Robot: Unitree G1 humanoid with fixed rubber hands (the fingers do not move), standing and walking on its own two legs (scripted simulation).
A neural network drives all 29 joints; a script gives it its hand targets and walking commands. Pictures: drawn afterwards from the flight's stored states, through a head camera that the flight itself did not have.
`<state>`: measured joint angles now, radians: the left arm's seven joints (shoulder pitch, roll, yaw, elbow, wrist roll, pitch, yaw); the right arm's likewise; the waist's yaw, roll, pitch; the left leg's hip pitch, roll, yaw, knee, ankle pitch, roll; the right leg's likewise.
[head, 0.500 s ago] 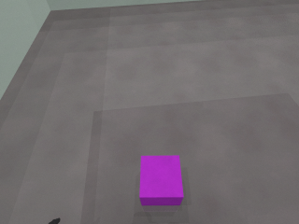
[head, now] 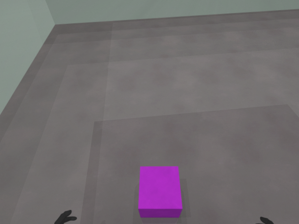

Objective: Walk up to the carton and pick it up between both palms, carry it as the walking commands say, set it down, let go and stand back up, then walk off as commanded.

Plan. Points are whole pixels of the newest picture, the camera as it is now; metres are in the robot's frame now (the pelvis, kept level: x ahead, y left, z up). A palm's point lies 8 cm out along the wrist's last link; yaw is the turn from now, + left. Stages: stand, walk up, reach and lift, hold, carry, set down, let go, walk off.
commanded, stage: walk up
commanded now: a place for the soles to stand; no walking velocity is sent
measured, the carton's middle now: (159, 191) +0.43 -0.01 -0.67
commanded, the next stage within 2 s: reach and lift in 0.64 s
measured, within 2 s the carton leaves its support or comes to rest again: neither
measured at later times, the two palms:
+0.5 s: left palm out of the picture +0.08 +0.28 -0.11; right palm out of the picture +0.07 -0.31 -0.11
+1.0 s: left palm out of the picture +0.16 +0.26 -0.12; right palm out of the picture +0.13 -0.27 -0.12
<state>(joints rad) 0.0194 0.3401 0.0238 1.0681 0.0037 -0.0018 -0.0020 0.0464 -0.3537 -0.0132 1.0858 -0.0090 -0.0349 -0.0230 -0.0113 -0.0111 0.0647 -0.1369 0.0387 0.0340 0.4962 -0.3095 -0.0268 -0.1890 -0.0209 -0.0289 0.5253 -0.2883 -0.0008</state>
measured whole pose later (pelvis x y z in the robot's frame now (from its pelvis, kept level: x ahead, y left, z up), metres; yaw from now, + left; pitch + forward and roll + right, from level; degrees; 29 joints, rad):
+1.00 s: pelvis -0.04 +0.00 -0.02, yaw +0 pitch +5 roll +0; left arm -0.01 0.27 0.13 0.55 0.06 0.26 -0.05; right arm 0.01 -0.26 -0.16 0.55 -0.05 0.26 0.06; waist -0.03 0.00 0.18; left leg -0.47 0.05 0.03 0.73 -0.35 -0.02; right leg -0.50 -0.02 -0.02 0.71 -0.29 0.01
